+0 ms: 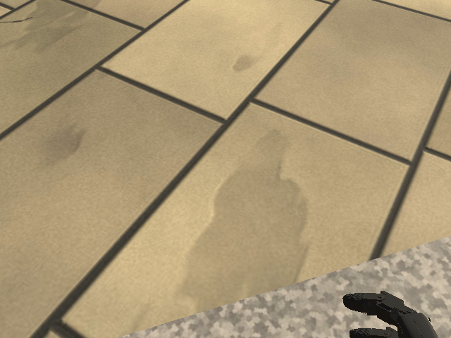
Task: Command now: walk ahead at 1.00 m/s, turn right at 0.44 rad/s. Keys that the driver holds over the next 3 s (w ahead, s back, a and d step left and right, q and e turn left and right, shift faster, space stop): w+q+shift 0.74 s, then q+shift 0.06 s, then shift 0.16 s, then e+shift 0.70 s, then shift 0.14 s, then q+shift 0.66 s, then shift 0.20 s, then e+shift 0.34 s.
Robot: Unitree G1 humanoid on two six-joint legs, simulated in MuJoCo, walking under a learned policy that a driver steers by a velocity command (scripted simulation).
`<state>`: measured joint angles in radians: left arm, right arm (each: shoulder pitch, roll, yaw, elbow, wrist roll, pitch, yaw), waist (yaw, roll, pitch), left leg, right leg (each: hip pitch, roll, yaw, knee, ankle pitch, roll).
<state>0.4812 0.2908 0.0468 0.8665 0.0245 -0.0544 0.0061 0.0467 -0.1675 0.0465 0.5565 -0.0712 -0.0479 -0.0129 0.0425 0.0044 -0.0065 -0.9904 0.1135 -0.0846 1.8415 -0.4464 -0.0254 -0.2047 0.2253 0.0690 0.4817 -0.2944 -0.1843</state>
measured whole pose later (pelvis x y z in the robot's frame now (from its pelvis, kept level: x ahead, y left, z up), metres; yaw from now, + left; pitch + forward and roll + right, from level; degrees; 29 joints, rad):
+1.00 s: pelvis +0.92 +0.29 +0.14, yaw +38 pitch +2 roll -2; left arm 0.48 0.32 0.06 0.85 -0.03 -0.10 0.04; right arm -0.05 -0.30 -0.03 0.56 0.00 -0.07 0.06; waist 0.10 0.05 0.04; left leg -0.60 -0.05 0.02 0.57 0.09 0.10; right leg 0.08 -0.02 -0.19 0.57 -0.44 0.03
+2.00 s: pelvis +1.14 +0.35 +0.16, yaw +8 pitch +1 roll +0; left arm 0.09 0.22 0.03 0.60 0.04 0.02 0.02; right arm 0.18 -0.26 -0.06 0.76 0.00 0.01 0.00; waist -0.04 -0.02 0.00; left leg -0.33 -0.01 -0.07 0.59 -0.29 -0.02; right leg -0.34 0.10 0.13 0.61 -0.28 -0.02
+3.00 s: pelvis +1.11 +0.38 +0.17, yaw +28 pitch +2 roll +0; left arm 0.26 0.32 0.10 0.72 -0.02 0.08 0.03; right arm 0.06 -0.23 -0.06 0.67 -0.02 0.02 -0.05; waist 0.04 -0.03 0.05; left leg -0.22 0.05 0.17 0.44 -0.26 0.02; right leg -0.54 -0.07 -0.03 1.09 -0.40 0.11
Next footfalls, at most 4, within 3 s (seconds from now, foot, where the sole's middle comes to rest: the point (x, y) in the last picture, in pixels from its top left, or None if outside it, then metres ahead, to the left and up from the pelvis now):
0.22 left None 0.38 0.15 -0.61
0.62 right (217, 211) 0.82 0.09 -0.60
1.00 left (109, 151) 1.05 0.47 -0.60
1.46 right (174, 121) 1.22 0.26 -0.61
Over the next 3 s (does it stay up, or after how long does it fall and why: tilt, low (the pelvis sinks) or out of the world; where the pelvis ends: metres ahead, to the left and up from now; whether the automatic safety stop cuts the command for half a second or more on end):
stays up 1.11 0.38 0.17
